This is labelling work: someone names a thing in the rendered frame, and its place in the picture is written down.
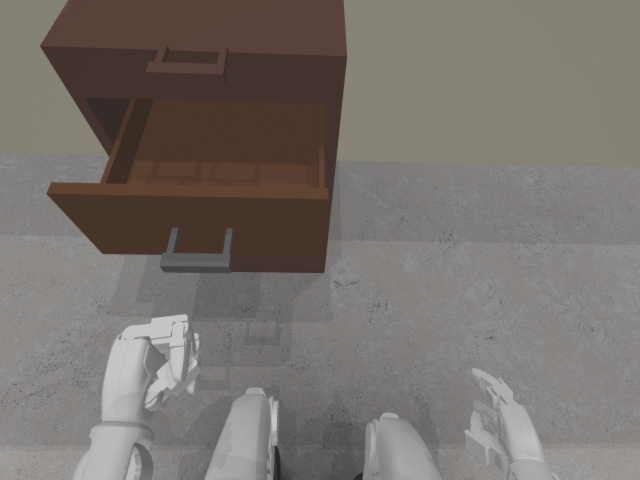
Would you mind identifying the robot thigh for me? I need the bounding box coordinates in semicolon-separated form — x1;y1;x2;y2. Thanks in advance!
204;394;279;480
365;417;444;480

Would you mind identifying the right robot thigh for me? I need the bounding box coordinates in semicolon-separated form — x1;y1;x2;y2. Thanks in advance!
365;417;444;480

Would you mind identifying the left robot forearm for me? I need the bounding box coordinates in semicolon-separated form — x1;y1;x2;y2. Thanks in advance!
72;422;155;480

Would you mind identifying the robot left hand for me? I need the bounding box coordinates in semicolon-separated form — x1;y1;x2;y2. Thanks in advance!
101;314;203;426

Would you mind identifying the cabinet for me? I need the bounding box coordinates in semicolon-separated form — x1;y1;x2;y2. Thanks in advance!
40;0;347;273

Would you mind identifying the handle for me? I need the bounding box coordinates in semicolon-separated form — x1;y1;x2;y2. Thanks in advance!
146;62;228;88
159;227;234;273

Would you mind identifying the left robot thigh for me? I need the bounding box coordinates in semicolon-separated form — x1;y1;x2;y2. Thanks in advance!
204;394;279;480

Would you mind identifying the robot right hand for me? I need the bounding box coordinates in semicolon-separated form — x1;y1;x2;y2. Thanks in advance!
464;368;546;474

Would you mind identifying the drawer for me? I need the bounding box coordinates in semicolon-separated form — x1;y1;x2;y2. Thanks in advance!
46;99;329;257

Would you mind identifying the right robot forearm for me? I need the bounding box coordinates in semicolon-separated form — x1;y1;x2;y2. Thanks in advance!
507;459;559;480

